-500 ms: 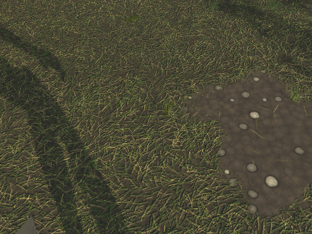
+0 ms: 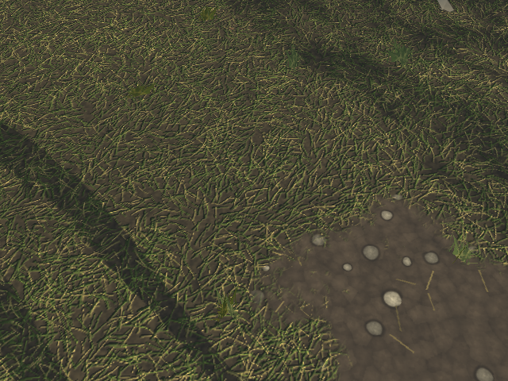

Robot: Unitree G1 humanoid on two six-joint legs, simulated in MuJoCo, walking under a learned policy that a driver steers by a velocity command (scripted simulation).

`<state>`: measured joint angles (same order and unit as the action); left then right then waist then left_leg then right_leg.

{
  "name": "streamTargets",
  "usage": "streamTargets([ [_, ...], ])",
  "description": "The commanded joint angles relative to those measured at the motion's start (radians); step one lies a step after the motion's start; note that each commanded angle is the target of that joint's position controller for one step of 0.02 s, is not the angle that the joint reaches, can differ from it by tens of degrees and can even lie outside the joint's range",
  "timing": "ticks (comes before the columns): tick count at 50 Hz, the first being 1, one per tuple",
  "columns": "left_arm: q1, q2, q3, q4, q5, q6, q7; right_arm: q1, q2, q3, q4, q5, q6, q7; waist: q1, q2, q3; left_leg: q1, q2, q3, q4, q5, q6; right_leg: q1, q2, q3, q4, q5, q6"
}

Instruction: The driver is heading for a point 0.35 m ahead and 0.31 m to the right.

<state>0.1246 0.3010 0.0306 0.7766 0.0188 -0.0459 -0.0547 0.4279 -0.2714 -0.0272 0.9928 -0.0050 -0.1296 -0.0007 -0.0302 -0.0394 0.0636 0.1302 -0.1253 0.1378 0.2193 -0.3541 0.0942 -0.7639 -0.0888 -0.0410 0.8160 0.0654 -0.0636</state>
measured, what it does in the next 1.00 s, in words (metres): walks ahead, turning right: right foot, then left foot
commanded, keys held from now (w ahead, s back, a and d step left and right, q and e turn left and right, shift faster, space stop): e+shift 1.00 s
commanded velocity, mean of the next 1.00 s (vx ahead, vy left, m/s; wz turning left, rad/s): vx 0.15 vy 0.00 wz -0.90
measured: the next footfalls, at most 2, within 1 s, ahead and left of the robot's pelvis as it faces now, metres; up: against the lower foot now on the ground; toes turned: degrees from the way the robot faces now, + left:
right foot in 0.10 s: +0.32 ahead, -0.05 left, +0.00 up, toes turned -5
left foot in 0.52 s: +0.53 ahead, +0.05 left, +0.00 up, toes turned -43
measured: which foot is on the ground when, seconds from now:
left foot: down 0.00-0.10, up 0.12-0.50, down 0.52-0.94, up 0.96-1.00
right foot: up 0.00-0.08, down 0.10-0.52, up 0.54-0.92, down 0.94-1.00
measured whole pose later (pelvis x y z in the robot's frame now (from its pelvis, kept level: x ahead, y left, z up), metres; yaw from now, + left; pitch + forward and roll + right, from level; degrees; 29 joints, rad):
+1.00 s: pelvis +0.35 -0.01 +0.00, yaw -57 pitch +3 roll +2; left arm 0.21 0.31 0.08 0.57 0.00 0.06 0.00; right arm 0.10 -0.31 -0.10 0.69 -0.01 0.01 -0.03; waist 0.00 0.02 0.05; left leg -0.45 0.09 0.06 0.86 -0.46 -0.07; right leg -0.39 -0.02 0.01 0.67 -0.35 -0.04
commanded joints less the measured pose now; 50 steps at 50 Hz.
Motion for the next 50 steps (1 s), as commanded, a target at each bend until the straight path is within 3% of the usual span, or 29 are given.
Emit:
streamTargets([
  [1, -0.012, 0.009, -0.005, -0.064, -0.060, -0.044, -0.017, -0.107, -0.161, -0.018, -0.119, 0.020, -0.018, -0.047, 0.043, 0.079, -0.041, -0.274, 0.214, -0.007, 0.107, 1.158, -0.094, 0.400, 0.137, -0.111, -0.156, 0.170, 0.006],
  [2, 0.036, 0.062, 0.011, -0.072, -0.063, -0.047, -0.024, -0.137, -0.217, -0.030, -0.138, 0.012, 0.004, -0.071, 0.098, 0.119, -0.096, -0.190, 0.233, -0.001, 0.205, 1.244, -0.132, 0.423, 0.167, -0.107, -0.198, 0.133, 0.005],
  [4, 0.327, 0.182, 0.065, -0.002, -0.048, -0.025, -0.020, -0.215, -0.240, -0.044, -0.188, -0.016, 0.041, -0.090, 0.244, 0.145, -0.222, -0.247, 0.233, -0.010, 0.588, 1.262, -0.174, 0.725, 0.193, -0.061, -0.191, 0.138, -0.032],
  [5, 0.470, 0.193, 0.069, 0.047, -0.048, -0.006, -0.002, -0.263, -0.208, -0.041, -0.202, -0.002, 0.045, -0.075, 0.310, -0.006, -0.209, -0.389, 0.107, 0.006, 1.013, 0.618, -0.205, 0.873, 0.102, 0.060, -0.305, 0.277, -0.087],
  [6, 0.414, 0.218, 0.049, 0.023, -0.001, -0.011, 0.018, -0.168, -0.037, 0.003, -0.246, -0.049, 0.032, -0.035, 0.166, -0.359, -0.226, -0.742, -0.035, -0.096, 1.412, -0.328, -0.217, 1.071, -0.018, 0.309, -0.157, 0.821, -0.182],
  [7, 0.315, 0.246, 0.054, -0.062, 0.062, -0.027, 0.024, 0.018, -0.050, 0.018, -0.272, -0.001, 0.012, -0.008, 0.103, -0.260, -0.530, -0.859, -0.030, -0.336, 1.577, -0.293, -0.208, 1.235, -0.253, 0.743, -0.295, 0.639, -0.403],
  [8, 0.194, 0.240, 0.073, -0.150, 0.032, -0.016, 0.028, -0.054, -0.159, 0.001, -0.293, 0.006, 0.004, 0.002, 0.117, -0.044, -0.506, -0.820, 0.022, -0.360, 1.471, -0.184, -0.151, 1.107, -0.222, 0.785, -0.412, 0.315, -0.397],
  [9, 0.106, 0.195, 0.064, -0.174, -0.007, -0.014, 0.031, -0.144, -0.170, -0.010, -0.324, 0.010, 0.012, 0.000, 0.060, 0.109, -0.298, -0.878, 0.052, -0.329, 1.371, -0.146, -0.130, 0.898, -0.164, 0.730, -0.474, 0.060, -0.369],
  [10, 0.057, 0.165, 0.052, -0.189, -0.029, -0.013, 0.033, -0.169, -0.170, -0.015, -0.322, -0.009, 0.028, -0.012, 0.016, 0.213, -0.206, -0.839, 0.087, -0.313, 1.288, -0.115, -0.131, 0.727, -0.121, 0.684, -0.517, -0.003, -0.329],
  [13, 0.045, 0.151, 0.055, -0.198, -0.031, -0.006, 0.044, -0.193, -0.145, -0.020, -0.353, -0.024, 0.061, -0.035, -0.014, 0.144, -0.099, -0.715, 0.112, -0.301, 1.008, -0.090, -0.181, 0.451, 0.010, 0.491, -0.504, 0.305, -0.276],
  [16, 0.072, 0.182, 0.074, -0.187, -0.044, 0.030, 0.083, -0.283, -0.081, -0.005, -0.393, -0.013, 0.067, -0.051, 0.006, 0.068, -0.197, -0.643, 0.053, -0.263, 0.699, 0.073, -0.215, 0.452, 0.100, 0.410, -0.418, 0.461, -0.186],
  [19, 0.069, 0.189, 0.086, -0.203, -0.065, 0.080, 0.117, -0.361, -0.087, -0.007, -0.415, 0.008, 0.076, -0.044, 0.033, -0.026, -0.266, -0.597, 0.016, -0.283, 0.527, 0.227, -0.214, 0.496, 0.134, 0.431, -0.374, 0.295, -0.076],
  [22, 0.070, 0.157, 0.085, -0.226, -0.053, 0.098, 0.124, -0.421, -0.105, -0.018, -0.428, 0.006, 0.067, -0.034, 0.055, -0.099, -0.217, -0.575, 0.016, -0.325, 0.391, 0.256, -0.201, 0.515, 0.134, 0.521, -0.354, 0.099, -0.046],
  [25, 0.018, 0.120, 0.081, -0.264, -0.045, 0.093, 0.113, -0.363, -0.136, -0.044, -0.399, 0.007, 0.045, -0.025, 0.017, -0.116, -0.189, -0.435, 0.071, -0.352, 0.165, 0.351, -0.157, 0.509, 0.147, 0.589, -0.248, -0.097, -0.032],
  [26, 0.057, 0.068, 0.065, -0.262, -0.043, 0.093, 0.104, -0.330, -0.140, -0.047, -0.389, -0.001, 0.044, -0.026, 0.030, -0.016, -0.234, -0.253, 0.200, -0.422, 0.115, 0.463, -0.086, 0.413, 0.203, 0.519, -0.088, -0.432, -0.001],
  [27, 0.140, 0.013, 0.048, -0.251, -0.026, 0.091, 0.099, -0.332, -0.169, -0.052, -0.414, -0.015, 0.059, -0.037, 0.075, 0.149, -0.266, -0.079, 0.403, -0.597, 0.181, 0.714, 0.023, 0.236, 0.304, 0.360, 0.137, -0.766, 0.039],
  [28, 0.227, 0.104, 0.065, -0.285, -0.039, 0.081, 0.076, -0.300, -0.186, -0.060, -0.404, -0.039, 0.076, -0.036, 0.127, 0.357, -0.345, -0.047, 0.594, -0.832, 0.159, 0.715, 0.189, 0.125, 0.267, 0.276, 0.318, -0.804, 0.083],
  [29, 0.184, 0.194, 0.089, -0.251, -0.041, 0.079, 0.070, -0.335, -0.137, -0.062, -0.429, -0.025, 0.083, -0.043, 0.080, 0.267, -0.284, -0.102, 0.535, -0.785, 0.144, 0.559, 0.198, 0.082, 0.181, 0.225, 0.422, -0.696, 0.128],
  [30, 0.133, 0.225, 0.102, -0.236, -0.049, 0.089, 0.072, -0.358, -0.091, -0.050, -0.440, -0.020, 0.093, -0.051, 0.054, 0.173, -0.223, -0.170, 0.440, -0.625, 0.152, 0.433, 0.144, 0.072, 0.151, 0.212, 0.466, -0.600, 0.145],
  [31, 0.129, 0.205, 0.098, -0.226, -0.047, 0.105, 0.079, -0.378, -0.086, -0.045, -0.450, -0.014, 0.106, -0.057, 0.060, 0.114, -0.194, -0.238, 0.383, -0.536, 0.148, 0.363, 0.103, 0.090, 0.130, 0.189, 0.510, -0.540, 0.156],
  [33, 0.118, 0.147, 0.075, -0.250, -0.043, 0.113, 0.078, -0.389, -0.114, -0.051, -0.440, -0.016, 0.121, -0.065, 0.061, 0.115, -0.127, -0.351, 0.335, -0.413, 0.105, 0.379, 0.095, 0.106, 0.095, 0.113, 0.489, -0.467, 0.159],
  [35, 0.084, 0.103, 0.058, -0.274, -0.045, 0.105, 0.076, -0.346, -0.124, -0.059, -0.416, -0.022, 0.129, -0.070, 0.037, 0.154, -0.141, -0.313, 0.333, -0.345, 0.087, 0.423, 0.112, 0.094, 0.067, 0.072, 0.416, -0.443, 0.159],
  [40, 0.052, 0.093, 0.051, -0.286, -0.041, 0.099, 0.063, -0.350, -0.167, -0.087, -0.390, -0.009, 0.130, -0.058, 0.026, 0.191, -0.199, -0.280, 0.394, -0.232, 0.087, 0.428, 0.121, 0.212, -0.006, 0.054, 0.188, -0.409, 0.140],
  [44, 0.073, 0.110, 0.067, -0.273, -0.042, 0.111, 0.050, -0.352, -0.188, -0.105, -0.369, 0.008, 0.125, -0.036, 0.034, 0.219, -0.185, -0.302, 0.424, -0.149, 0.119, 0.363, 0.082, 0.354, 0.018, -0.012, -0.027, -0.401, 0.092],
  [46, 0.131, 0.106, 0.081, -0.248, -0.041, 0.118, 0.047, -0.350, -0.169, -0.105, -0.357, 0.023, 0.122, -0.030, 0.068, 0.188, -0.189, -0.331, 0.411, -0.089, 0.217, 0.276, 0.017, 0.479, 0.061, -0.045, -0.215, -0.319, 0.044],
  [47, 0.190, 0.136, 0.101, -0.225, -0.037, 0.119, 0.054, -0.301, -0.128, -0.099, -0.338, 0.022, 0.125, -0.026, 0.077, 0.102, -0.171, -0.430, 0.362, -0.032, 0.355, 0.167, -0.048, 0.594, 0.077, 0.008, -0.314, -0.258, 0.003],
  [48, 0.238, 0.269, 0.137, -0.236, -0.035, 0.111, 0.072, -0.276, -0.084, -0.090, -0.355, -0.008, 0.131, -0.021, 0.062, -0.214, -0.120, -0.734, 0.234, 0.065, 0.689, -0.160, -0.159, 0.744, -0.152, 0.377, -0.417, 0.074, -0.110],
  [49, 0.194, 0.334, 0.139, -0.278, 0.003, 0.085, 0.069, -0.395, -0.073, -0.080, -0.435, -0.030, 0.120, -0.028, 0.079, -0.317, -0.170, -0.935, 0.109, -0.124, 0.900, -0.309, -0.185, 0.731, -0.280, 0.661, -0.458, 0.168, -0.294],
  [50, 0.183, 0.282, 0.132, -0.279, 0.018, 0.064, 0.062, -0.458, -0.115, -0.089, -0.443, -0.015, 0.113, -0.035, 0.116, -0.195, -0.189, -0.948, 0.119, -0.213, 0.986, -0.254, -0.156, 0.721, -0.253, 0.613, -0.494, 0.047, -0.288],
])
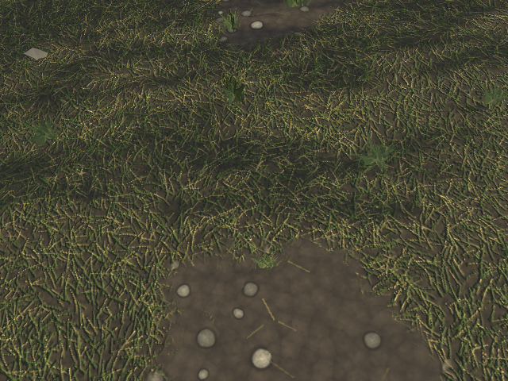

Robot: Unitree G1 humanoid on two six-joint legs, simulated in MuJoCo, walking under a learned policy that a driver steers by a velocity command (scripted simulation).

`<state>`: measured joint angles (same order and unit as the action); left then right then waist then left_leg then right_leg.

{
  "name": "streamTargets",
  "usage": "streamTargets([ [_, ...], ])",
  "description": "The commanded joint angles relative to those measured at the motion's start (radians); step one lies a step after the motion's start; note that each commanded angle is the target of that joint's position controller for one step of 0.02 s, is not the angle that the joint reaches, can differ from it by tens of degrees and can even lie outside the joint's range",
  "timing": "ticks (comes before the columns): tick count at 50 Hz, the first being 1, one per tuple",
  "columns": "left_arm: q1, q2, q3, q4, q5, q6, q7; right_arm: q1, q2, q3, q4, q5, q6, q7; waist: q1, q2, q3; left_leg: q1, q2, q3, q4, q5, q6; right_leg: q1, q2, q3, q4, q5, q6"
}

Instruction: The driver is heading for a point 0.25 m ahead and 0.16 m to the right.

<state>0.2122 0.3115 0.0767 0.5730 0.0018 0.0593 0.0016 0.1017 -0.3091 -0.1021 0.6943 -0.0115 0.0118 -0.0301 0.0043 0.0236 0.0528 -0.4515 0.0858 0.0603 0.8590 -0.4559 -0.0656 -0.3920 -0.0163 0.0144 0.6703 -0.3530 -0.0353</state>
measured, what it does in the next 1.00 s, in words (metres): walks ahead, turning right: left foot, then right foot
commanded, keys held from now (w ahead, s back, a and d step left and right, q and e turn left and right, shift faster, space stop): e+shift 0.28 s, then shift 0.06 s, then w+shift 0.18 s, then shift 0.48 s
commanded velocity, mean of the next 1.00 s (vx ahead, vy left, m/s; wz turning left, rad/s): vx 0.16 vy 0.00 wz -0.50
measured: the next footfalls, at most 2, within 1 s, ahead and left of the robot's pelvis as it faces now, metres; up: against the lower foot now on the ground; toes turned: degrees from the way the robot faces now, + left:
left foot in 0.36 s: +0.14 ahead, +0.10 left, +0.00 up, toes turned -30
right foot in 0.76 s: +0.14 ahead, -0.21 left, +0.00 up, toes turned -25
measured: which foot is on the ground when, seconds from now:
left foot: up 0.00-0.34, down 0.36-0.76, up 0.78-1.00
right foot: down 0.00-0.36, up 0.38-0.74, down 0.76-1.00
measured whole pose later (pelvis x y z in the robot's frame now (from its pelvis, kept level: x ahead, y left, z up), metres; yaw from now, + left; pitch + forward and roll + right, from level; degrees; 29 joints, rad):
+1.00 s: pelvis +0.14 -0.11 +0.02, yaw -27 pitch +2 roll +0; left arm 0.19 0.22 0.02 0.70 0.02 -0.03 0.00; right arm 0.21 -0.28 -0.04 0.75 -0.01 0.00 -0.03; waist 0.00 0.04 0.02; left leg -0.40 0.05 -0.03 0.76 -0.36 -0.09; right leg -0.25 0.05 0.01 0.42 -0.20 -0.05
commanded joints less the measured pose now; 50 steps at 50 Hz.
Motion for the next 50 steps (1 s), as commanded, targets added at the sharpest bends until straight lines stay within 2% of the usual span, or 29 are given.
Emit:
streamTargets([
  [1, 0.052, 0.239, 0.075, -0.068, 0.021, -0.054, 0.011, -0.127, -0.085, -0.018, -0.134, 0.006, -0.032, -0.011, 0.045, -0.214, -0.143, -0.363, -0.081, -0.164, 0.330, -0.051, 0.029, 0.321, -0.268, 0.490, -0.344, 0.408, -0.255],
  [2, -0.004, 0.199, 0.065, -0.074, -0.006, -0.051, 0.020, -0.089, -0.093, -0.023, -0.108, 0.002, -0.031, -0.019, 0.011, -0.149, -0.140, -0.343, -0.065, -0.171, 0.299, 0.025, 0.029, 0.304, -0.226, 0.430, -0.319, 0.393, -0.203],
  [3, -0.044, 0.178, 0.055, -0.082, -0.021, -0.044, 0.029, -0.071, -0.098, -0.026, -0.101, -0.006, -0.030, -0.022, -0.009, -0.158, -0.146, -0.296, -0.070, -0.170, 0.269, 0.070, 0.020, 0.265, -0.202, 0.393, -0.301, 0.433, -0.183],
  [5, -0.053, 0.162, 0.048, -0.085, -0.016, -0.032, 0.044, -0.056, -0.075, -0.021, -0.091, -0.003, -0.034, -0.009, -0.022, -0.158, -0.181, -0.212, -0.111, -0.158, 0.236, 0.133, 0.002, 0.231, -0.153, 0.360, -0.277, 0.501, -0.171],
  [9, -0.036, 0.181, 0.060, -0.081, -0.023, -0.022, 0.055, -0.092, -0.033, 0.001, -0.089, 0.010, -0.037, 0.008, -0.004, -0.158, -0.188, -0.144, -0.163, -0.176, -0.006, 0.166, -0.012, 0.243, -0.117, 0.413, -0.240, 0.475, -0.155],
  [15, -0.073, 0.188, 0.064, -0.093, -0.026, -0.011, 0.042, -0.053, -0.078, -0.008, -0.072, 0.020, -0.049, 0.028, -0.002, -0.228, -0.190, 0.026, -0.173, -0.202, -0.254, 0.154, 0.008, 0.223, -0.095, 0.552, -0.201, 0.472, -0.143],
  [17, -0.097, 0.162, 0.052, -0.095, -0.034, -0.009, 0.040, 0.002, -0.086, -0.014, -0.050, 0.017, -0.055, 0.033, -0.024, -0.214, -0.196, 0.185, -0.140, -0.169, -0.451, 0.323, 0.035, 0.177, -0.049, 0.528, -0.145, 0.404, -0.104],
  [18, -0.051, 0.117, 0.035, -0.087, -0.026, -0.008, 0.037, 0.029, -0.111, -0.020, -0.050, 0.008, -0.053, 0.032, -0.013, -0.115, -0.247, 0.341, -0.026, -0.260, -0.490, 0.319, 0.082, 0.079, 0.006, 0.471, -0.064, 0.066, -0.071],
  [19, 0.028, 0.055, 0.012, -0.083, -0.013, -0.012, 0.030, 0.033, -0.166, -0.027, -0.062, -0.003, -0.041, 0.028, 0.029, 0.146, -0.225, 0.457, 0.150, -0.507, -0.564, 0.095, 0.192, -0.140, 0.166, 0.285, 0.125, -0.295, -0.021],
  [20, 0.008, 0.107, 0.022, -0.100, -0.021, -0.034, 0.028, 0.086, -0.184, -0.036, -0.050, -0.018, -0.052, 0.034, 0.001, 0.269, -0.146, 0.411, 0.263, -0.783, -0.671, -0.277, 0.313, -0.323, 0.135, 0.222, 0.330, -0.257, 0.002],
  [21, -0.024, 0.163, 0.032, -0.086, -0.021, -0.049, 0.027, 0.062, -0.148, -0.027, -0.064, -0.002, -0.063, 0.032, -0.008, 0.212, -0.079, 0.365, 0.260, -0.756, -0.684, -0.378, 0.317, -0.377, 0.070, 0.192, 0.418, -0.169, 0.015],
  [22, -0.033, 0.167, 0.033, -0.066, -0.011, -0.057, 0.025, 0.056, -0.121, -0.017, -0.062, 0.012, -0.066, 0.022, -0.012, 0.159, -0.052, 0.342, 0.216, -0.665, -0.682, -0.337, 0.279, -0.377, 0.048, 0.158, 0.448, -0.100, 0.032],
  [23, -0.025, 0.143, 0.026, -0.048, -0.002, -0.065, 0.021, 0.085, -0.107, -0.010, -0.053, 0.019, -0.069, 0.016, -0.023, 0.124, -0.063, 0.358, 0.179, -0.602, -0.679, -0.305, 0.249, -0.376, 0.037, 0.132, 0.476, -0.057, 0.045],
  [24, -0.038, 0.118, 0.017, -0.051, -0.002, -0.077, 0.013, 0.123, -0.110, -0.007, -0.038, 0.023, -0.074, 0.013, -0.038, 0.105, -0.043, 0.352, 0.163, -0.562, -0.686, -0.272, 0.242, -0.390, 0.025, 0.117, 0.486, -0.011, 0.048],
  [27, -0.104, 0.064, -0.004, -0.065, -0.007, -0.111, 0.006, 0.204, -0.102, 0.001, -0.015, 0.015, -0.089, 0.013, -0.071, 0.082, -0.010, 0.339, 0.118, -0.452, -0.703, -0.128, 0.245, -0.393, -0.002, 0.058, 0.418, 0.084, 0.047],
  [29, -0.142, 0.028, -0.021, -0.074, -0.006, -0.125, 0.006, 0.207, -0.096, 0.007, -0.008, 0.014, -0.083, 0.012, -0.080, 0.103, 0.005, 0.313, 0.090, -0.367, -0.693, 0.082, 0.255, -0.327, -0.009, 0.017, 0.262, 0.104, 0.061],
  [31, -0.158, -0.003, -0.034, -0.075, -0.007, -0.133, 0.000, 0.201, -0.121, 0.004, 0.002, 0.019, -0.072, 0.014, -0.083, 0.141, -0.008, 0.249, 0.062, -0.276, -0.665, 0.257, 0.248, -0.175, 0.004, -0.021, 0.095, 0.097, 0.072],
  [34, -0.129, 0.034, -0.023, -0.063, -0.020, -0.130, -0.010, 0.247, -0.164, -0.002, 0.027, 0.030, -0.058, 0.028, -0.071, 0.168, -0.046, 0.225, 0.103, -0.275, -0.600, 0.405, 0.252, -0.005, 0.034, -0.038, -0.041, 0.116, 0.071],
  [35, -0.090, 0.044, -0.017, -0.050, -0.021, -0.128, -0.012, 0.235, -0.160, 0.001, 0.028, 0.039, -0.053, 0.028, -0.039, 0.159, -0.060, 0.220, 0.110, -0.278, -0.568, 0.427, 0.235, 0.070, 0.041, -0.034, -0.129, 0.191, 0.054],
  [37, -0.011, 0.076, 0.002, -0.023, -0.014, -0.119, -0.004, 0.243, -0.113, 0.021, 0.035, 0.032, -0.056, 0.026, 0.009, 0.112, -0.107, 0.192, 0.070, -0.238, -0.455, 0.494, 0.164, 0.271, 0.032, -0.003, -0.256, 0.278, 0.010],
  [38, 0.067, 0.125, 0.012, -0.024, -0.001, -0.114, 0.008, 0.243, -0.055, 0.042, 0.019, 0.005, -0.066, 0.028, 0.040, 0.013, -0.207, 0.124, 0.004, -0.169, -0.274, 0.371, 0.098, 0.451, -0.110, 0.141, -0.250, 0.458, -0.028],
  [39, 0.090, 0.217, 0.028, -0.024, 0.022, -0.098, 0.014, 0.316, 0.013, 0.070, 0.000, -0.010, -0.080, 0.021, 0.016, -0.268, -0.292, -0.089, -0.079, -0.069, -0.030, 0.025, 0.022, 0.608, -0.348, 0.415, -0.249, 0.659, -0.187],
  [40, 0.157, 0.137, 0.015, 0.013, 0.014, -0.092, 0.009, 0.281, -0.068, 0.048, 0.006, 0.003, -0.075, 0.013, 0.061, -0.255, -0.304, -0.126, -0.069, -0.115, 0.121, -0.164, -0.013, 0.547, -0.374, 0.511, -0.294, 0.652, -0.262],
  [41, 0.125, 0.109, 0.001, 0.018, 0.006, -0.094, 0.001, 0.263, -0.115, 0.032, 0.005, 0.016, -0.064, 0.012, 0.048, -0.200, -0.229, -0.158, -0.044, -0.126, 0.221, -0.157, -0.017, 0.489, -0.340, 0.438, -0.295, 0.647, -0.249],
  [42, 0.074, 0.084, -0.007, 0.018, 0.006, -0.098, -0.003, 0.243, -0.101, 0.032, 0.017, 0.018, -0.052, 0.009, 0.032, -0.159, -0.195, -0.165, -0.027, -0.123, 0.243, -0.113, -0.015, 0.437, -0.289, 0.358, -0.297, 0.650, -0.223],
  [43, 0.016, 0.060, -0.016, 0.018, 0.003, -0.102, -0.007, 0.232, -0.086, 0.034, 0.020, 0.011, -0.039, 0.004, 0.009, -0.135, -0.159, -0.145, -0.007, -0.128, 0.200, -0.059, -0.017, 0.368, -0.255, 0.295, -0.311, 0.672, -0.201],
  [44, -0.030, 0.040, -0.023, 0.021, 0.007, -0.106, -0.008, 0.227, -0.073, 0.035, 0.021, 0.007, -0.028, 0.000, -0.018, -0.138, -0.141, -0.075, 0.009, -0.136, 0.142, -0.005, -0.019, 0.293, -0.223, 0.237, -0.327, 0.716, -0.183],
  [47, -0.088, 0.029, -0.024, 0.043, 0.022, -0.106, -0.004, 0.233, -0.020, 0.050, 0.036, 0.004, -0.016, -0.003, -0.050, -0.164, -0.146, 0.107, -0.021, -0.098, -0.040, 0.084, -0.028, 0.184, -0.154, 0.123, -0.327, 0.798, -0.177],
  [50, -0.064, 0.049, -0.019, 0.076, 0.013, -0.096, -0.001, 0.175, -0.024, 0.053, 0.021, 0.006, -0.005, -0.004, -0.026, -0.160, -0.159, 0.176, -0.041, -0.089, -0.184, 0.167, -0.020, 0.201, -0.168, 0.142, -0.314, 0.772, -0.188],
])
